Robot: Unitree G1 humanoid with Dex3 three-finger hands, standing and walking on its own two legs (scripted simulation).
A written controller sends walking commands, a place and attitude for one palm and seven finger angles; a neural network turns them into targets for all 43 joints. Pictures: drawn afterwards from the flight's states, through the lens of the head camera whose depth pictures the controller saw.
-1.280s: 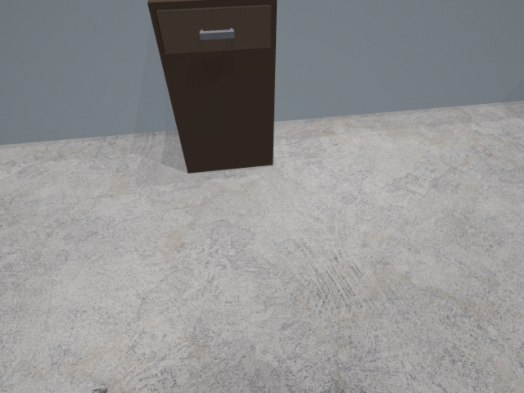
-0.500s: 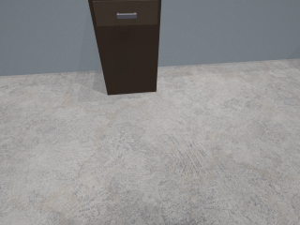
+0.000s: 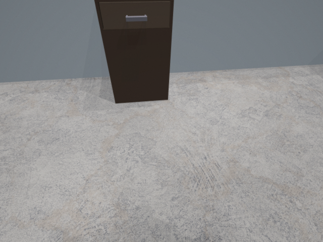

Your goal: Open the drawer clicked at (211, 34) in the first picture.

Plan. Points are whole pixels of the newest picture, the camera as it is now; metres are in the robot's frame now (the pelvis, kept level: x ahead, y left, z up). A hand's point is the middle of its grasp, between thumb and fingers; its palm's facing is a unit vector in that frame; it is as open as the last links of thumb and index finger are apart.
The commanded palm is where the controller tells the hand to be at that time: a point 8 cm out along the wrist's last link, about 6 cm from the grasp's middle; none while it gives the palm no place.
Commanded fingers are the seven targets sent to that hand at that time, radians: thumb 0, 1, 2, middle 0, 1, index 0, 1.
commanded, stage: look at it before walking up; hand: left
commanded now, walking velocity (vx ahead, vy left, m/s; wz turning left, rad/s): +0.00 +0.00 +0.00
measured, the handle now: (136, 17) +1.42 +0.25 -0.01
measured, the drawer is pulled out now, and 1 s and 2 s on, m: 0.00 0.00 0.00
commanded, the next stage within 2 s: walk to a spot facing it in 0.16 s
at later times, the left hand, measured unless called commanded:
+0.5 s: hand out of the picture +0.04 +0.21 -0.18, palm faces -0.04 -0.97 -0.24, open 7.4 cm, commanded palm none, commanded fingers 0.00 0.90 0.90 -0.20 -0.30 -0.20 -0.30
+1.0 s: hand (130, 183) +0.35 +0.13 -0.19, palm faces -0.14 -0.96 -0.25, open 7.3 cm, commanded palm none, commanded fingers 0.00 0.90 0.90 -0.20 -0.30 -0.20 -0.30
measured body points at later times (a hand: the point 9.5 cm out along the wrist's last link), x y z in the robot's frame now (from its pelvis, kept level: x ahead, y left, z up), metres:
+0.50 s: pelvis +0.03 +0.00 -0.01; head +0.02 +0.00 +0.44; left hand +0.05 +0.26 -0.16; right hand +0.05 -0.26 -0.16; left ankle +0.00 +0.13 -0.75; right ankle +0.00 -0.11 -0.75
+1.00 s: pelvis +0.20 -0.05 -0.04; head +0.23 -0.07 +0.41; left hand +0.35 +0.18 -0.17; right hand +0.02 -0.22 -0.18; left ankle +0.03 +0.12 -0.69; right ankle +0.30 -0.15 -0.75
